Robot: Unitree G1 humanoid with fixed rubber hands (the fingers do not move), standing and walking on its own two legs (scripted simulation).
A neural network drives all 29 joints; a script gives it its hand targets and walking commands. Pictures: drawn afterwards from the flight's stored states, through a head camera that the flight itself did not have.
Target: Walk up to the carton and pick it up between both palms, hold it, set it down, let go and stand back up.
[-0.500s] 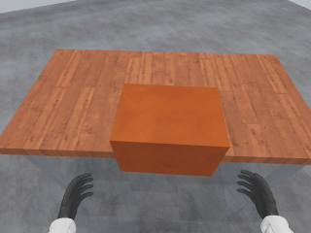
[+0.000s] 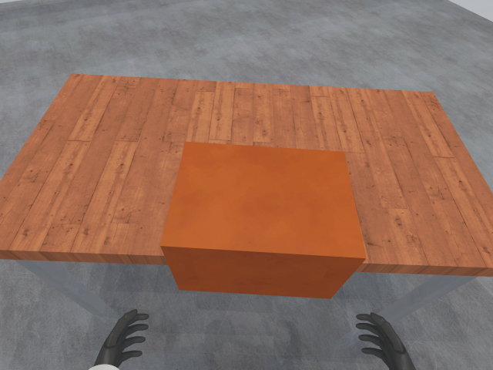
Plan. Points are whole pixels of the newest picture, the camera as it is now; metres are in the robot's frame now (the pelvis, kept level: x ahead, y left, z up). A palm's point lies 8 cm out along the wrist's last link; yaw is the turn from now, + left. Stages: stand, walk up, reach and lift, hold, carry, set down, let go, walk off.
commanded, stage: let go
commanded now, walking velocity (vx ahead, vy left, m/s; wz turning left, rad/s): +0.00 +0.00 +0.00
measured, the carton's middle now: (259, 222) +0.38 -0.02 -0.02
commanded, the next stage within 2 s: stand in 0.22 s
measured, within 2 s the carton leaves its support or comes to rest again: neither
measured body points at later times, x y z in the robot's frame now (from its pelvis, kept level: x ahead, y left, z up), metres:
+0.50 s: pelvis -0.01 -0.01 +0.00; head -0.08 -0.01 +0.44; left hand +0.04 +0.25 -0.12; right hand +0.06 -0.27 -0.14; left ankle -0.04 +0.12 -0.73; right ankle -0.05 -0.10 -0.73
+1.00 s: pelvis -0.07 +0.00 +0.01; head -0.11 +0.01 +0.46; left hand -0.09 +0.23 -0.16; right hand -0.11 -0.23 -0.15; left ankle -0.04 +0.12 -0.73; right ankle -0.05 -0.10 -0.73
